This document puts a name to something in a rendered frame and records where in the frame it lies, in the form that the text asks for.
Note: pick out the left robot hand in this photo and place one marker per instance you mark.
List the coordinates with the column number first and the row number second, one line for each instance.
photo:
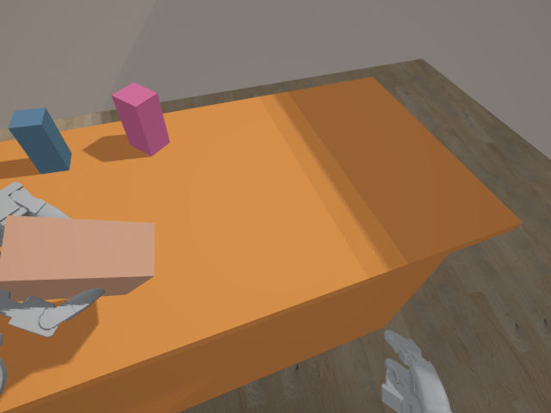
column 37, row 315

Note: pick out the table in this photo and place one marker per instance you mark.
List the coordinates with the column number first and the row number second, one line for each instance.
column 284, row 226

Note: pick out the sponge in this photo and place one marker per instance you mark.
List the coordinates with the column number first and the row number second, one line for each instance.
column 55, row 258

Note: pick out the right robot hand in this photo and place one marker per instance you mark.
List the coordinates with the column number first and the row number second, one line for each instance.
column 420, row 388

